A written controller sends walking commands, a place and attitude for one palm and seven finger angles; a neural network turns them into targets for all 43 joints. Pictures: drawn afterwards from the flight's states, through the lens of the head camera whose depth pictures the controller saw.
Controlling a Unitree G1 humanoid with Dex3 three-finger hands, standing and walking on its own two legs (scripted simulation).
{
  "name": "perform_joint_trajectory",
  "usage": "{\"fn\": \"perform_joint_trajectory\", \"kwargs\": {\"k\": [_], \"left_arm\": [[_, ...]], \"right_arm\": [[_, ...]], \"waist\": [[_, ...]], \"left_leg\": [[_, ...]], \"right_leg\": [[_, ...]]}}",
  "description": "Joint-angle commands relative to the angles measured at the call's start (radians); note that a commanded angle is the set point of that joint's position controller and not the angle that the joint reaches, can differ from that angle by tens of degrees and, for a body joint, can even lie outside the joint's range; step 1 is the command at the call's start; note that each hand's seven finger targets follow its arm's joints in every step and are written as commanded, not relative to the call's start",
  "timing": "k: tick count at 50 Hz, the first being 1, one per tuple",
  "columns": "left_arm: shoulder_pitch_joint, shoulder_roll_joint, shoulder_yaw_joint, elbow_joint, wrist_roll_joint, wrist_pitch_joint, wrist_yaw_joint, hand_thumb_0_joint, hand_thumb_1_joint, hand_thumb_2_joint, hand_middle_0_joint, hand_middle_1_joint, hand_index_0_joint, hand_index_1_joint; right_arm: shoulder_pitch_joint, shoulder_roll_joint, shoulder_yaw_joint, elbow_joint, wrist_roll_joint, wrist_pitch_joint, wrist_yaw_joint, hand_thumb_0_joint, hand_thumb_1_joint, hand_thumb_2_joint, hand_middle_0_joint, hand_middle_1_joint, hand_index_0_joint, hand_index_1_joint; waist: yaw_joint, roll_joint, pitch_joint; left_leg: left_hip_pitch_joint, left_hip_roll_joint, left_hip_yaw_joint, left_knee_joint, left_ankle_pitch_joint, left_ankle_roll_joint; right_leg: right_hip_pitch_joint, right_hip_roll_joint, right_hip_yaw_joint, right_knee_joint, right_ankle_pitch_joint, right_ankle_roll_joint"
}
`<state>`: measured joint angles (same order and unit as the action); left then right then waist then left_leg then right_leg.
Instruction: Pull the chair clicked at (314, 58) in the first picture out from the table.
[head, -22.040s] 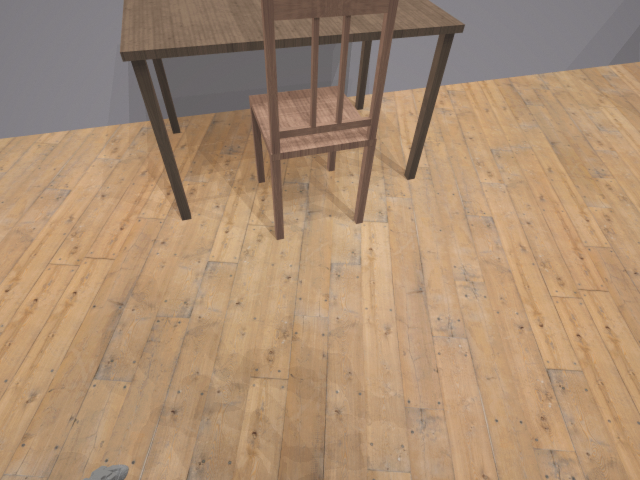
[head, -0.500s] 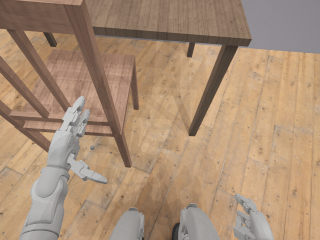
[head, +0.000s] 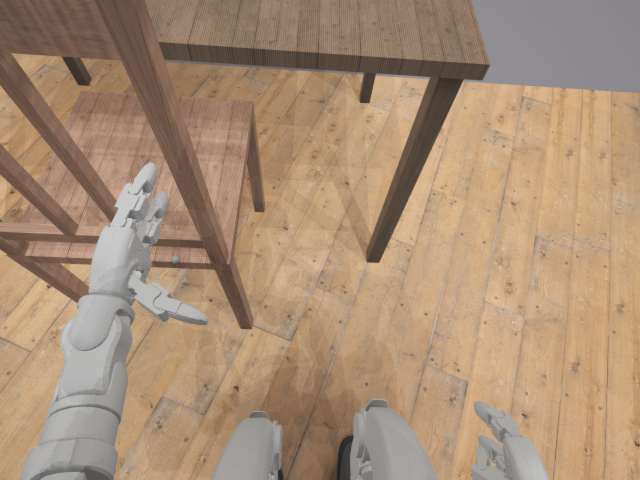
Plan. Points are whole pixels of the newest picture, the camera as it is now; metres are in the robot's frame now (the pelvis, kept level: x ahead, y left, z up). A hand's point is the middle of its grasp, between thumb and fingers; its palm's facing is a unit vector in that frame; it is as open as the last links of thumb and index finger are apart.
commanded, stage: push the fingers through the gap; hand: left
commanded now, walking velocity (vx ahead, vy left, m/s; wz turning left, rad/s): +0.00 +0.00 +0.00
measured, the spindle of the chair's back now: (3, 162) +0.49 +0.41 +0.04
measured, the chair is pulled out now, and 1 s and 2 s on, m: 0.00 0.00 0.00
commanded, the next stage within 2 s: hook a spindle and tug to test in 1.04 s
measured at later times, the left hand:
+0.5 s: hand (187, 221) +0.42 +0.18 +0.02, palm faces -0.05 -1.00 -0.05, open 16.9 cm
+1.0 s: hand (189, 211) +0.44 +0.18 +0.02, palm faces -0.04 -1.00 -0.04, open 16.9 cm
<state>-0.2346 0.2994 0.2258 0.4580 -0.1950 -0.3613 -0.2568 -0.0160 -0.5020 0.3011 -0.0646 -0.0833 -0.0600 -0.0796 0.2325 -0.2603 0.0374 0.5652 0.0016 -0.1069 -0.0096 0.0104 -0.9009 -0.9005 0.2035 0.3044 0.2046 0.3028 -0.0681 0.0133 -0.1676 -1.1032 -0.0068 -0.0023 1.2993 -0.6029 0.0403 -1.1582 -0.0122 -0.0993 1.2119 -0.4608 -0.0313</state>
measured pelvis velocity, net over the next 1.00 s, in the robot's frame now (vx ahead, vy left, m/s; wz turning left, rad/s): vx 0.00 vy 0.00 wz -0.02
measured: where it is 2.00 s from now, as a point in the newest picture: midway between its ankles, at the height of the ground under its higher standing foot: outside the picture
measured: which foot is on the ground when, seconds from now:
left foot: down 0.00-1.00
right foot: down 0.00-1.00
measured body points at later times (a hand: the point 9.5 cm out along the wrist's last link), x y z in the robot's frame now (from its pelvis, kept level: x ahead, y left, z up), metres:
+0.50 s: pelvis +0.00 +0.00 +0.00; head +0.13 +0.02 +0.43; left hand +0.42 +0.23 +0.03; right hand +0.11 -0.25 -0.11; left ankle +0.00 +0.09 -0.62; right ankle +0.06 -0.11 -0.62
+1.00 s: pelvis +0.00 +0.00 +0.00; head +0.14 +0.02 +0.43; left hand +0.43 +0.23 +0.02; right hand +0.09 -0.26 -0.11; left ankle +0.00 +0.09 -0.62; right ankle +0.06 -0.11 -0.62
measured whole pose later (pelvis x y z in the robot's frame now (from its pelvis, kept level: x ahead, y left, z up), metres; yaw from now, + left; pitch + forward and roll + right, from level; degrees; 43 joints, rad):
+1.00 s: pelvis +0.00 +0.00 +0.00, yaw -1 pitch +26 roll -3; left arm -0.51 0.34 0.30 0.76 -0.14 -0.44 -0.23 -0.02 -0.50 0.30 -0.07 -0.08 -0.06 -0.08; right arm 0.27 -0.26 0.04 0.60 -0.02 -0.03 0.01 0.01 -0.90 -0.90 0.20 0.30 0.20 0.30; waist -0.12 0.01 -0.16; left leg -1.14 0.00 0.01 1.28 -0.59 0.05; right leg -1.20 0.00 -0.08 1.19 -0.44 -0.02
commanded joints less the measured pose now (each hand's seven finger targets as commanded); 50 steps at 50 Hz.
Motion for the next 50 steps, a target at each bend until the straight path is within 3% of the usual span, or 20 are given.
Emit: {"fn": "perform_joint_trajectory", "kwargs": {"k": [1, 4, 7, 13, 15, 18, 19, 21, 23, 26, 30, 31, 36, 38, 40, 41, 42, 48, 50], "left_arm": [[-0.318, 0.171, 0.051, -0.19, -0.01, -0.098, 0.012, 0.0, -0.5, 0.3, -0.06, -0.08, -0.06, -0.08], [-0.29, 0.182, 0.072, -0.138, -0.005, -0.093, 0.019, 0.0, -0.5, 0.3, -0.06, -0.08, -0.06, -0.08], [-0.337, 0.17, 0.053, -0.085, 0.007, -0.078, 0.019, 0.0, -0.5, 0.3, -0.06, -0.08, -0.06, -0.08], [-0.436, 0.174, 0.053, -0.09, 0.01, -0.099, 0.035, 0.0, -0.5, 0.3, -0.06, -0.08, -0.06, -0.08], [-0.452, 0.206, 0.081, -0.083, 0.012, -0.113, 0.039, 0.0, -0.5, 0.3, -0.06, -0.08, -0.06, -0.08], [-0.459, 0.222, 0.094, -0.025, 0.022, -0.115, 0.042, 0.0, -0.5, 0.3, -0.06, -0.08, -0.06, -0.08], [-0.481, 0.207, 0.077, -0.023, 0.029, -0.116, 0.039, 0.0, -0.5, 0.3, -0.06, -0.08, -0.06, -0.08], [-0.5, 0.189, 0.062, 0.015, 0.028, -0.109, 0.036, 0.0, -0.5, 0.3, -0.06, -0.08, -0.06, -0.08], [-0.524, 0.219, 0.084, 0.063, 0.032, -0.105, 0.035, 0.0, -0.5, 0.3, -0.06, -0.08, -0.06, -0.08], [-0.57, 0.219, 0.086, 0.072, 0.032, -0.114, 0.031, 0.0, -0.5, 0.3, -0.06, -0.08, -0.06, -0.08], [-0.629, 0.268, 0.117, 0.064, 0.034, -0.138, 0.03, 0.0, -0.5, 0.3, -0.06, -0.08, -0.06, -0.08], [-0.635, 0.247, 0.1, 0.061, 0.034, -0.141, 0.028, 0.0, -0.5, 0.3, -0.06, -0.08, -0.06, -0.08], [-0.575, 0.248, 0.114, 0.15, 0.037, -0.124, 0.02, 0.0, -0.5, 0.3, -0.06, -0.08, -0.06, -0.08], [-0.585, 0.213, 0.081, 0.13, 0.035, -0.119, 0.014, 0.0, -0.5, 0.3, -0.06, -0.08, -0.06, -0.08], [-0.595, 0.262, 0.117, 0.106, 0.035, -0.124, 0.015, 0.0, -0.5, 0.3, -0.06, -0.08, -0.06, -0.08], [-0.571, 0.267, 0.13, 0.107, 0.033, -0.127, 0.017, 0.0, -0.5, 0.3, -0.06, -0.08, -0.06, -0.08], [-0.594, 0.239, 0.101, 0.084, 0.032, -0.133, 0.017, 0.0, -0.5, 0.3, -0.06, -0.08, -0.06, -0.08], [-0.623, 0.274, 0.126, 0.082, 0.035, -0.156, 0.034, 0.0, -0.5, 0.3, -0.06, -0.08, -0.06, -0.08], [-0.59, 0.278, 0.138, 0.105, 0.04, -0.154, 0.031, 0.0, -0.5, 0.3, -0.06, -0.08, -0.06, -0.08]], "right_arm": [[0.046, -0.153, -0.068, -0.095, 0.0, -0.037, -0.012, 0.0, -0.9, -0.9, 0.2, 0.3, 0.2, 0.3], [0.055, -0.155, -0.068, -0.094, -0.001, -0.031, -0.009, 0.0, -0.9, -0.9, 0.2, 0.3, 0.2, 0.3], [0.054, -0.156, -0.066, -0.091, 0.003, -0.018, -0.007, 0.0, -0.9, -0.9, 0.2, 0.3, 0.2, 0.3], [0.076, -0.158, -0.069, -0.09, -0.004, -0.013, -0.006, 0.0, -0.9, -0.9, 0.2, 0.3, 0.2, 0.3], [0.081, -0.159, -0.069, -0.079, -0.007, -0.009, -0.004, 0.0, -0.9, -0.9, 0.2, 0.3, 0.2, 0.3], [0.088, -0.159, -0.067, -0.073, -0.008, -0.001, -0.004, 0.0, -0.9, -0.9, 0.2, 0.3, 0.2, 0.3], [0.089, -0.158, -0.064, -0.071, -0.009, 0.002, -0.002, 0.0, -0.9, -0.9, 0.2, 0.3, 0.2, 0.3], [0.091, -0.158, -0.064, -0.064, -0.008, 0.008, 0.0, 0.0, -0.9, -0.9, 0.2, 0.3, 0.2, 0.3], [0.098, -0.164, -0.064, -0.063, -0.007, 0.013, -0.003, 0.0, -0.9, -0.9, 0.2, 0.3, 0.2, 0.3], [0.107, -0.163, -0.064, -0.058, -0.01, 0.017, -0.001, 0.0, -0.9, -0.9, 0.2, 0.3, 0.2, 0.3], [0.118, -0.167, -0.065, -0.05, -0.014, 0.022, -0.002, 0.0, -0.9, -0.9, 0.2, 0.3, 0.2, 0.3], [0.12, -0.163, -0.065, -0.051, -0.016, 0.022, 0.001, 0.0, -0.9, -0.9, 0.2, 0.3, 0.2, 0.3], [0.127, -0.168, -0.065, -0.052, -0.013, 0.04, 0.007, 0.0, -0.9, -0.9, 0.2, 0.3, 0.2, 0.3], [0.128, -0.166, -0.066, -0.062, -0.012, 0.043, 0.012, 0.0, -0.9, -0.9, 0.2, 0.3, 0.2, 0.3], [0.132, -0.173, -0.069, -0.055, -0.012, 0.049, 0.011, 0.0, -0.9, -0.9, 0.2, 0.3, 0.2, 0.3], [0.135, -0.17, -0.07, -0.061, -0.013, 0.052, 0.011, 0.0, -0.9, -0.9, 0.2, 0.3, 0.2, 0.3], [0.131, -0.166, -0.068, -0.061, -0.012, 0.052, 0.012, 0.0, -0.9, -0.9, 0.2, 0.3, 0.2, 0.3], [0.13, -0.168, -0.066, -0.052, -0.018, 0.053, 0.008, 0.0, -0.9, -0.9, 0.2, 0.3, 0.2, 0.3], [0.13, -0.166, -0.066, -0.051, -0.018, 0.055, 0.009, 0.0, -0.9, -0.9, 0.2, 0.3, 0.2, 0.3]], "waist": [[-0.011, 0.059, -0.425], [-0.002, 0.063, -0.423], [-0.014, 0.061, -0.388], [-0.027, 0.063, -0.454], [-0.02, 0.075, -0.469], [-0.028, 0.052, -0.448], [-0.026, 0.09, -0.451], [-0.036, 0.085, -0.425], [-0.044, 0.048, -0.404], [-0.044, 0.077, -0.44], [-0.045, 0.085, -0.494], [-0.045, 0.11, -0.507], [-0.044, 0.056, -0.452], [-0.047, 0.099, -0.462], [-0.043, 0.094, -0.49], [-0.034, 0.083, -0.492], [-0.045, 0.089, -0.492], [-0.049, 0.093, -0.472], [-0.038, 0.099, -0.469]], "left_leg": [[0.194, 0.003, -0.065, -0.189, 0.357, -0.033], [0.196, 0.003, -0.064, -0.198, 0.372, -0.036], [0.175, 0.004, -0.063, -0.206, 0.33, -0.037], [0.213, 0.006, -0.071, -0.194, 0.377, -0.037], [0.226, 0.006, -0.072, -0.194, 0.396, -0.043], [0.189, 0.007, -0.068, -0.19, 0.388, -0.037], [0.202, 0.006, -0.065, -0.192, 0.392, -0.04], [0.195, 0.007, -0.064, -0.195, 0.37, -0.041], [0.158, 0.007, -0.066, -0.195, 0.337, -0.034], [0.18, 0.005, -0.063, -0.191, 0.357, -0.035], [0.203, 0.007, -0.066, -0.179, 0.406, -0.037], [0.212, 0.005, -0.063, -0.177, 0.413, -0.038], [0.171, 0.008, -0.061, -0.189, 0.398, -0.033], [0.201, 0.009, -0.065, -0.194, 0.414, -0.035], [0.212, 0.012, -0.063, -0.189, 0.421, -0.037], [0.209, 0.01, -0.059, -0.19, 0.428, -0.036], [0.218, 0.011, -0.062, -0.191, 0.435, -0.037], [0.196, 0.008, -0.06, -0.186, 0.408, -0.034], [0.189, 0.007, -0.055, -0.189, 0.4, -0.036]], "right_leg": [[0.32, 0.013, 0.08, -0.125, 0.195, -0.004], [0.324, 0.012, 0.077, -0.124, 0.205, -0.007], [0.297, 0.011, 0.076, -0.131, 0.171, -0.005], [0.298, 0.014, 0.076, -0.122, 0.205, -0.004], [0.308, 0.014, 0.078, -0.122, 0.218, -0.004], [0.314, 0.015, 0.08, -0.119, 0.224, -0.004], [0.303, 0.014, 0.081, -0.118, 0.222, -0.005], [0.287, 0.013, 0.079, -0.126, 0.203, -0.004], [0.292, 0.016, 0.081, -0.13, 0.185, -0.004], [0.294, 0.014, 0.083, -0.127, 0.204, -0.003], [0.307, 0.016, 0.087, -0.117, 0.244, -0.003], [0.311, 0.015, 0.088, -0.117, 0.249, -0.003], [0.316, 0.017, 0.084, -0.126, 0.246, -0.002], [0.296, 0.018, 0.079, -0.124, 0.245, -0.006], [0.307, 0.019, 0.084, -0.126, 0.255, -0.003], [0.327, 0.018, 0.086, -0.128, 0.266, -0.004], [0.319, 0.018, 0.083, -0.127, 0.271, -0.002], [0.318, 0.022, 0.087, -0.127, 0.256, -0.004], [0.325, 0.02, 0.088, -0.128, 0.25, -0.004]]}}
